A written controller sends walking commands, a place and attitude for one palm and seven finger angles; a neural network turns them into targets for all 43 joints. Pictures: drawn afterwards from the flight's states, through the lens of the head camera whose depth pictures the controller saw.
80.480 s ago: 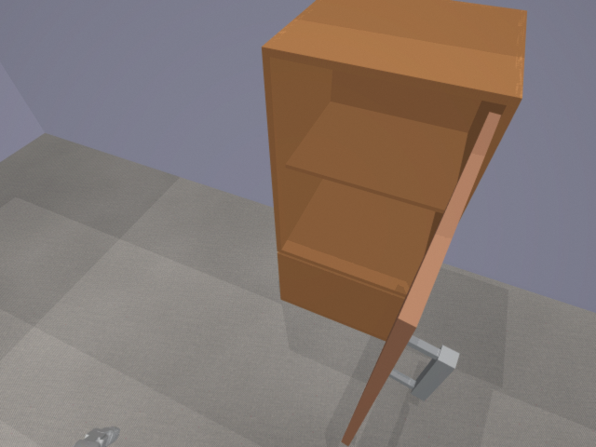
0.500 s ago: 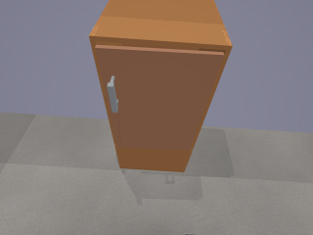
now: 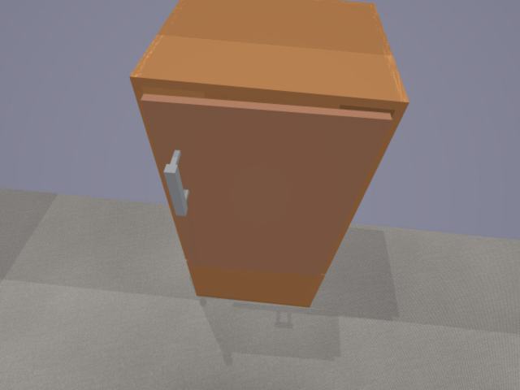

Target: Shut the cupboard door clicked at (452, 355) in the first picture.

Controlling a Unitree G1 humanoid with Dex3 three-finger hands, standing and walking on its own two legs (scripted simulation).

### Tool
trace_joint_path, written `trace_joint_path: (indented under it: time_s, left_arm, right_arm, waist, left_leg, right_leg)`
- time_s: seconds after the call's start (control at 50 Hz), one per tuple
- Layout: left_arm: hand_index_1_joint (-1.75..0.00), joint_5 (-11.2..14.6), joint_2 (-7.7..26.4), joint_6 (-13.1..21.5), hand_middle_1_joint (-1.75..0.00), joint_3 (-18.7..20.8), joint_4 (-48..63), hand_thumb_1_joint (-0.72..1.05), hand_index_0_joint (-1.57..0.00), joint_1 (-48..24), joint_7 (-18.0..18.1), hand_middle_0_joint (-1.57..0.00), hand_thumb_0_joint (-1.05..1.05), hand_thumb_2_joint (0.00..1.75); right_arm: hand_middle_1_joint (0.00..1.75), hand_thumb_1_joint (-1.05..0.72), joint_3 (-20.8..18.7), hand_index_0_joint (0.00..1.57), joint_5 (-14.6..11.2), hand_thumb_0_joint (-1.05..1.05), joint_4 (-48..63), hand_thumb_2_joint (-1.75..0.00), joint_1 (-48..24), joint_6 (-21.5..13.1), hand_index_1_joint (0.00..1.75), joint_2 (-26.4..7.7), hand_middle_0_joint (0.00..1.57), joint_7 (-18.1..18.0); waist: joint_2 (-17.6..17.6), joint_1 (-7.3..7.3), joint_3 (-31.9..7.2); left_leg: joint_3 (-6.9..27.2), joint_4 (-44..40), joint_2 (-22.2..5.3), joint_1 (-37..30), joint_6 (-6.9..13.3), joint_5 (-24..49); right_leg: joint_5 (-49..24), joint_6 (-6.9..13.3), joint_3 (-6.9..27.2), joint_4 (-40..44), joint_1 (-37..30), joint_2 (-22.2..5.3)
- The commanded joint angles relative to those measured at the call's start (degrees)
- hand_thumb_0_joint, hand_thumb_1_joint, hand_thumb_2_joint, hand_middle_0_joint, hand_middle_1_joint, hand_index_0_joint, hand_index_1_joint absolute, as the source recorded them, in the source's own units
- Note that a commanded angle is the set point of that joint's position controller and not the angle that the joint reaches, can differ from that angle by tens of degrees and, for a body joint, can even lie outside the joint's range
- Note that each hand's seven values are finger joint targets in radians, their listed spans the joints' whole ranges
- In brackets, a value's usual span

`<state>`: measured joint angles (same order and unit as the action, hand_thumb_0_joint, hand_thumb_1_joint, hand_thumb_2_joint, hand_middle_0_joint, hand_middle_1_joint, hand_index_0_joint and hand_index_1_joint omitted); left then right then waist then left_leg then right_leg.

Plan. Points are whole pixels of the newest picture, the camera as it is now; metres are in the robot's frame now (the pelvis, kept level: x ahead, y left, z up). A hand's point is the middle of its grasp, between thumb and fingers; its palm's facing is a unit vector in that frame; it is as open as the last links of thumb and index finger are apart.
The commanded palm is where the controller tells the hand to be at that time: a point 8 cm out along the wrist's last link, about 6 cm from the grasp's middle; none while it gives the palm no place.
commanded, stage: come to a stop and stand still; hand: left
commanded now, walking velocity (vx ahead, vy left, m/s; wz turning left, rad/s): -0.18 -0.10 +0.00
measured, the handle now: (179, 184) +0.46 +0.20 +0.00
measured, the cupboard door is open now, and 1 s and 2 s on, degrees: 1 1 1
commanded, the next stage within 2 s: look again from close up in 0.76 s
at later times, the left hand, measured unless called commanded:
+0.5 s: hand out of the picture +0.01 +0.13 -0.16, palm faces +0.03 -0.97 -0.23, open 7.4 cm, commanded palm none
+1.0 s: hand out of the picture -0.05 +0.12 -0.17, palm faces +0.00 -0.98 -0.19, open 7.4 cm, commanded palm none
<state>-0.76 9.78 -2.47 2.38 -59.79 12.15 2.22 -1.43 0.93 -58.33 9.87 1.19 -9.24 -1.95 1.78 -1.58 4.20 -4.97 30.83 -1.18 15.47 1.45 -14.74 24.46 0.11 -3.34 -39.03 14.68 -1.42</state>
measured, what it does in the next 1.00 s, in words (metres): steps on the spot: right foot, then left foot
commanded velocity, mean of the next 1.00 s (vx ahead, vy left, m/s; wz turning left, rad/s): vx -0.01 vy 0.00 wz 0.00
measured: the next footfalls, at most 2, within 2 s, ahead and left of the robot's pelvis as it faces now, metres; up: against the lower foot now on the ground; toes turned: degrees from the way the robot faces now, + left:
right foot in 0.20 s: +0.00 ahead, -0.14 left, +0.00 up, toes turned -2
left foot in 0.44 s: +0.02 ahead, +0.05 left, +0.00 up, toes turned +2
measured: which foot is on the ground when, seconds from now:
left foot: down 0.00-0.20, up 0.22-0.42, down 0.44-1.00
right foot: up 0.00-0.18, down 0.20-1.00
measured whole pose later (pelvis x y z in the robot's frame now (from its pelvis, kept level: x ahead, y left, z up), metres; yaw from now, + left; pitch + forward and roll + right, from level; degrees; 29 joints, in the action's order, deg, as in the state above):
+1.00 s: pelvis -0.04 -0.05 +0.01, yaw +0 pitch -1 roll +0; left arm -0.6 9.4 0.6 -1.0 -63.1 17.8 1.6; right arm 1.3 0.7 -64.8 20.5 -0.3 -7.7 -0.9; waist 0.7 0.1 1.5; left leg -2.9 25.1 0.3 13.1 1.2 -11.6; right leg 13.5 3.2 -2.4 -25.6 11.7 2.3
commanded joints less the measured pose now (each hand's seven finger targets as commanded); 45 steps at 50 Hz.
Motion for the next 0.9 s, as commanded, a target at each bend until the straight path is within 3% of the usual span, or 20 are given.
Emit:
trace_joint_path:
  time_s: [0.0,0.08,0.12,0.14,0.16,0.18,0.2,0.24,0.26,0.3,0.32,0.38,0.42,0.44,0.46,0.5,0.54,0.6,0.72,0.88]
  left_arm:
    - [-0.30,0.00,5.03,0.20,-0.30,1.47,4.09,0.90,-0.20,2.74,0.00,-0.20,0.00,0.90]
    - [-0.30,-0.05,4.68,0.22,-0.30,1.50,5.26,0.90,-0.20,3.90,-0.37,-0.20,0.00,0.90]
    - [-0.30,-0.41,5.06,0.59,-0.30,1.50,4.97,0.90,-0.20,6.53,-0.54,-0.20,0.00,0.90]
    - [-0.30,-0.73,6.50,1.00,-0.30,1.60,5.00,0.90,-0.20,7.79,-0.41,-0.20,0.00,0.90]
    - [-0.30,-0.55,7.32,2.54,-0.30,0.60,5.89,0.90,-0.20,9.44,1.61,-0.20,0.00,0.90]
    - [-0.30,-1.09,12.12,3.23,-0.30,1.10,9.77,0.90,-0.20,4.41,1.34,-0.20,0.00,0.90]
    - [-0.30,-1.13,10.86,4.30,-0.30,1.07,9.51,0.90,-0.20,4.46,1.29,-0.20,0.00,0.90]
    - [-0.30,-1.39,9.83,4.90,-0.30,0.86,10.23,0.90,-0.20,4.70,1.61,-0.20,0.00,0.90]
    - [-0.30,-1.45,9.78,4.75,-0.30,0.70,10.83,0.90,-0.20,4.90,1.59,-0.20,0.00,0.90]
    - [-0.30,-1.51,10.17,4.44,-0.30,0.78,11.98,0.90,-0.20,3.70,1.57,-0.20,0.00,0.90]
    - [-0.30,-1.29,10.55,4.21,-0.30,0.33,12.12,0.90,-0.20,3.70,1.40,-0.20,0.00,0.90]
    - [-0.30,-0.31,9.95,3.52,-0.30,-0.56,11.25,0.90,-0.20,1.60,0.84,-0.20,0.00,0.90]
    - [-0.30,-0.02,8.09,3.22,-0.30,-0.74,11.18,0.90,-0.20,2.11,0.53,-0.20,0.00,0.90]
    - [-0.30,-0.16,8.22,2.66,-0.30,-0.75,10.79,0.90,-0.20,2.15,0.49,-0.20,0.00,0.90]
    - [-0.30,-0.26,8.27,2.40,-0.30,-0.74,9.99,0.90,-0.20,2.82,0.33,-0.20,0.00,0.90]
    - [-0.30,-0.37,8.00,2.79,-0.30,-0.91,8.61,0.90,-0.20,5.25,-0.02,-0.20,0.00,0.90]
    - [-0.30,-0.28,7.84,2.92,-0.30,-1.00,7.55,0.90,-0.20,5.92,-0.31,-0.20,0.00,0.90]
    - [-0.30,-0.21,8.07,3.29,-0.30,-1.10,6.54,0.90,-0.20,5.22,-0.47,-0.20,0.00,0.90]
    - [-0.30,0.05,7.46,3.60,-0.30,-1.52,3.78,0.90,-0.20,5.20,-0.65,-0.20,0.00,0.90]
    - [-0.30,0.36,5.68,4.07,-0.30,-2.26,-0.35,0.90,-0.20,7.26,-0.56,-0.20,0.00,0.90]
  right_arm:
    - [0.30,-0.90,-2.90,0.20,0.72,0.00,3.02,-0.90,4.22,0.00,0.30,-11.69,0.20,-1.42]
    - [0.30,-0.90,-3.70,0.20,0.65,0.00,4.51,-0.90,1.18,0.44,0.30,-12.94,0.20,-1.04]
    - [0.30,-0.90,-3.76,0.20,0.21,0.00,5.01,-0.90,-0.28,0.61,0.30,-12.31,0.20,-0.57]
    - [0.30,-0.90,-3.61,0.20,-0.19,0.00,5.47,-0.90,-0.72,0.74,0.30,-10.94,0.20,-0.23]
    - [0.30,-0.90,-3.72,0.20,-1.76,0.00,8.77,-0.90,-2.65,-1.31,0.30,-11.21,0.20,-0.10]
    - [0.30,-0.90,-3.06,0.20,-1.02,0.00,11.61,-0.90,0.88,-0.43,0.30,-6.48,0.20,1.37]
    - [0.30,-0.90,-2.58,0.20,0.06,0.00,11.10,-0.90,-1.42,0.39,0.30,-4.82,0.20,1.84]
    - [0.30,-0.90,-2.74,0.20,-0.18,0.00,12.02,-0.90,-2.02,0.40,0.30,-4.67,0.20,1.85]
    - [0.30,-0.90,-2.51,0.20,-0.38,0.00,12.23,-0.90,-1.21,0.44,0.30,-4.31,0.20,1.73]
    - [0.30,-0.90,-2.12,0.20,-0.63,0.00,12.30,-0.90,-0.67,0.17,0.30,-3.77,0.20,1.64]
    - [0.30,-0.90,-1.74,0.20,-0.64,0.00,11.98,-0.90,-0.13,0.11,0.30,-3.30,0.20,1.69]
    - [0.30,-0.90,-1.32,0.20,-0.40,0.00,8.88,-0.90,4.78,-0.22,0.30,-4.53,0.20,1.59]
    - [0.30,-0.90,-0.98,0.20,0.13,0.00,7.98,-0.90,5.72,-1.16,0.30,-6.91,0.20,1.48]
    - [0.30,-0.90,-0.85,0.20,0.37,0.00,7.66,-0.90,4.71,-1.12,0.30,-6.95,0.20,1.48]
    - [0.30,-0.90,-0.54,0.20,0.57,0.00,7.29,-0.90,4.02,-1.24,0.30,-7.13,0.20,1.47]
    - [0.30,-0.90,-0.30,0.20,0.46,0.00,6.58,-0.90,4.02,-1.61,0.30,-6.93,0.20,1.32]
    - [0.30,-0.90,-0.11,0.20,0.61,0.00,5.84,-0.90,5.38,-1.50,0.30,-6.95,0.20,1.23]
    - [0.30,-0.90,0.26,0.20,0.56,0.00,3.86,-0.90,8.06,-1.54,0.30,-6.05,0.20,1.17]
    - [0.30,-0.90,0.93,0.20,0.43,0.00,0.42,-0.90,11.00,-1.89,0.30,-5.78,0.20,1.01]
    - [0.30,-0.90,1.65,0.20,-0.05,0.00,-3.23,-0.90,12.33,-2.74,0.30,-4.51,0.20,0.53]
  waist:
    - [-10.27,2.10,-7.30]
    - [-10.44,1.66,-9.98]
    - [-9.56,0.32,-9.19]
    - [-4.87,-0.16,-9.24]
    - [3.26,-1.10,-12.30]
    - [9.77,2.13,-9.77]
    - [6.04,0.49,-10.27]
    - [8.04,1.44,-5.97]
    - [8.84,1.66,-6.19]
    - [5.05,1.92,-5.52]
    - [5.30,1.93,-4.74]
    - [4.91,3.89,-0.49]
    - [-3.08,2.68,1.76]
    - [-6.58,2.07,3.83]
    - [-8.67,1.46,4.60]
    - [-6.49,0.38,2.78]
    - [-2.39,0.72,1.04]
    - [0.15,1.79,0.99]
    - [-1.24,2.15,1.25]
    - [-1.55,1.53,0.04]
  left_leg:
    - [14.18,-6.01,-18.75,-13.42,10.94,55.12]
    - [11.18,-5.51,-16.91,-12.06,8.76,45.71]
    - [9.50,-3.78,-14.17,-6.67,6.09,33.91]
    - [7.89,-0.53,-10.75,-3.13,3.31,22.10]
    - [1.86,8.35,-8.69,-6.63,-1.46,16.81]
    - [1.57,12.66,-0.20,5.08,-2.33,-8.26]
    - [3.23,16.86,-0.35,6.83,-2.03,-9.39]
    - [4.77,22.19,-0.03,10.88,-1.07,-10.56]
    - [4.89,22.27,0.21,10.94,-1.02,-10.92]
    - [3.61,15.43,0.54,7.07,-1.13,-10.77]
    - [2.94,11.60,1.24,3.88,-1.14,-9.10]
    - [3.44,-0.87,0.38,-6.23,-0.56,-2.44]
    - [9.49,-6.98,-4.91,-4.26,1.98,-0.18]
    - [11.73,-10.10,-5.62,1.66,2.55,-7.42]
    - [13.15,-12.88,-5.60,5.46,2.64,-12.41]
    - [12.40,-14.22,-5.37,7.07,2.48,-13.45]
    - [10.25,-12.53,-3.95,5.55,1.71,-13.03]
    - [8.16,-10.14,-2.77,2.13,1.14,-8.45]
    - [8.07,-10.10,-2.95,1.71,0.79,-6.99]
    - [8.47,-11.25,-3.84,1.26,0.88,-2.36]
  right_leg:
    - [8.16,-0.24,3.54,-11.22,8.31,1.07]
    - [1.28,-0.34,2.40,-3.26,3.67,1.39]
    - [-9.57,-0.15,1.32,7.84,-3.58,1.13]
    - [-18.64,0.47,4.60,15.22,-7.01,-0.99]
    - [-38.41,-1.79,9.88,19.42,-3.97,-7.13]
    - [-37.69,3.77,17.83,16.42,-5.15,-13.47]
    - [-41.51,7.13,18.54,16.05,-6.53,-14.46]
    - [-53.18,8.98,16.17,12.66,-6.89,-12.49]
    - [-53.70,9.58,14.74,12.17,-7.27,-12.13]
    - [-47.40,10.66,12.94,12.37,-5.28,-11.49]
    - [-41.64,10.04,13.09,13.39,-2.37,-10.62]
    - [-11.30,5.86,12.56,17.90,8.69,-7.55]
    - [-1.11,2.88,10.48,17.97,9.89,-3.06]
    - [3.45,2.53,9.15,18.08,7.24,-1.98]
    - [2.73,2.41,8.63,16.82,4.43,-1.09]
    - [-0.48,2.51,8.37,17.23,-0.35,-1.41]
    - [4.11,2.76,10.32,20.01,0.10,-2.39]
    - [7.29,3.38,12.27,23.26,3.18,-3.93]
    - [6.89,3.68,12.31,23.71,3.61,-4.23]
    - [-2.71,3.59,10.61,21.41,-0.84,-3.98]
